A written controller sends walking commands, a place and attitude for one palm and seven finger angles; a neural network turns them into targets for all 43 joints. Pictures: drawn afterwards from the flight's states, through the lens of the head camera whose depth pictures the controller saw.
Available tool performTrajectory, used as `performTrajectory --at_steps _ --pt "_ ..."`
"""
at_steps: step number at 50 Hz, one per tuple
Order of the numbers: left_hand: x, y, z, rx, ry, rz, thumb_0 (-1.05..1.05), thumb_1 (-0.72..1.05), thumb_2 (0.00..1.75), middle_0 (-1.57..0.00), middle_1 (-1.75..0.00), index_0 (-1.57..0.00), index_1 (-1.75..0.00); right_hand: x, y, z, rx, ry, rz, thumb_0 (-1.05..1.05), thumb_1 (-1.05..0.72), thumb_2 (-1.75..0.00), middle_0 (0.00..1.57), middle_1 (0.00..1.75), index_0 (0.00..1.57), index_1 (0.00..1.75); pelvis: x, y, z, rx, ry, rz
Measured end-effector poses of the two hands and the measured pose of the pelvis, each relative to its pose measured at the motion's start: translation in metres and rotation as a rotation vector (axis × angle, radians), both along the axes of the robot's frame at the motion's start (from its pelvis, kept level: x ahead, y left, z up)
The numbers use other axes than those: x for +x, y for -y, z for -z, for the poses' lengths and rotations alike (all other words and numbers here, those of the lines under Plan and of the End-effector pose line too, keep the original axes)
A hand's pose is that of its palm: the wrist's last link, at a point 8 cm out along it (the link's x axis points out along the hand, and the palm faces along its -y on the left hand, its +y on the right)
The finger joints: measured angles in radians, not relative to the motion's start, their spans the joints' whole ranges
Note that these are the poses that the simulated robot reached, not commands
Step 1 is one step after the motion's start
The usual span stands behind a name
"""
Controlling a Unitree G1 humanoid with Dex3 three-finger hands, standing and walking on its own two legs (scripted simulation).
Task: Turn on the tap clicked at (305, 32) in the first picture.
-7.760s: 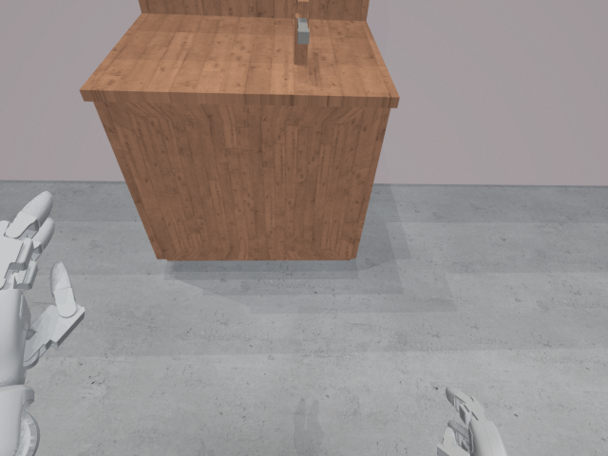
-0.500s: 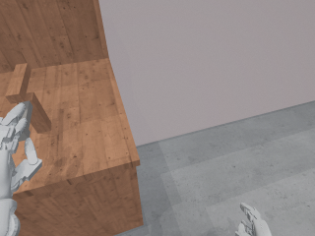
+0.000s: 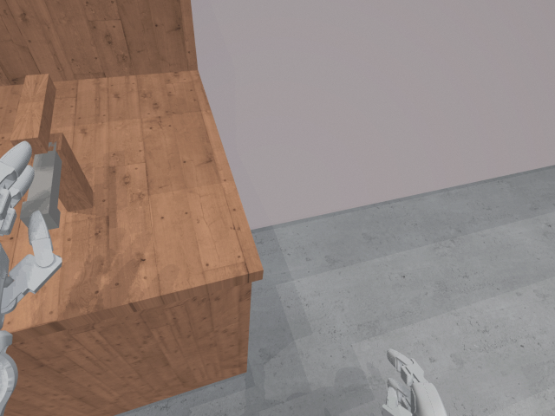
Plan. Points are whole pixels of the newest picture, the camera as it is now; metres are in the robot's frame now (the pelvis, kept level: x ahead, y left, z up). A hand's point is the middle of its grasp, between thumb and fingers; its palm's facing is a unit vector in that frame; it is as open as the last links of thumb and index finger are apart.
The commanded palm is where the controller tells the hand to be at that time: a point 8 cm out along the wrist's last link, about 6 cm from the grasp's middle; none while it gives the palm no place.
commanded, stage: come to a stop and stand still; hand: left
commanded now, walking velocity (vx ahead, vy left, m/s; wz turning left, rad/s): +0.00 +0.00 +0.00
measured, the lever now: (41, 215) +0.28 +0.32 +0.14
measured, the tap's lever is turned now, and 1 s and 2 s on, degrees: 0 0 0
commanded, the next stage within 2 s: look again from close up in 0.34 s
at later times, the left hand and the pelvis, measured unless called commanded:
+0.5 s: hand (71, 246) +0.24 +0.25 +0.16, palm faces +0.41 -0.84 -0.35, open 7.4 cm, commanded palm +0.18 +0.28 +0.18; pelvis +0.02 +0.00 +0.01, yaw +1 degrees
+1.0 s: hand (71, 254) +0.23 +0.25 +0.16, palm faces +0.41 -0.83 -0.38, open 7.4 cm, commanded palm +0.17 +0.28 +0.18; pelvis +0.01 -0.01 +0.01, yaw +1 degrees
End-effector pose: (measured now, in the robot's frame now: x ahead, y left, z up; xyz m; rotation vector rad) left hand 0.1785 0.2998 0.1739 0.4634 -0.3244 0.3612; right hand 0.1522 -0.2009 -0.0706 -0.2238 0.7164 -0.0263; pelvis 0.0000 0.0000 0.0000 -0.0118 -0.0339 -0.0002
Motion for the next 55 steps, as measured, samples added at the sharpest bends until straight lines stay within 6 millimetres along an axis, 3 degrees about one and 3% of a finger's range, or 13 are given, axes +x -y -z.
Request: performTrajectory --at_steps 11,17,38,55 --pt "0.017 0.007 0.002 -0.055 -0.014 0.004 0.02 0.89 0.90 -0.20 -0.31 -0.21 -0.30 0.042 0.003 -0.016 -0.026 0.062 -0.018 0.01 -0.90 -0.90 0.21 0.31 0.20 0.30 0.014 -0.002 -0.004 -0.007 -0.012 -0.001" --pt "0.019 0.005 -0.001 -0.036 -0.035 -0.001 0.02 0.89 0.90 -0.20 -0.31 -0.21 -0.30 0.051 0.012 -0.022 -0.041 0.073 0.001 0.01 -0.90 -0.90 0.21 0.30 0.20 0.30 0.019 -0.001 -0.005 -0.008 -0.016 -0.004" --pt "0.014 0.010 0.001 -0.048 -0.084 -0.036 0.02 0.89 0.90 -0.20 -0.31 -0.21 -0.30 0.028 0.021 -0.005 -0.031 -0.029 0.048 0.01 -0.91 -0.90 0.21 0.30 0.20 0.30 0.020 0.003 -0.008 -0.007 -0.020 -0.018" --pt "0.002 0.018 -0.002 -0.029 -0.097 -0.025 0.02 0.89 0.90 -0.20 -0.31 -0.21 -0.30 0.029 0.026 -0.009 -0.020 -0.005 0.045 0.01 -0.91 -0.90 0.21 0.30 0.20 0.30 0.004 0.010 -0.007 -0.005 -0.032 -0.013"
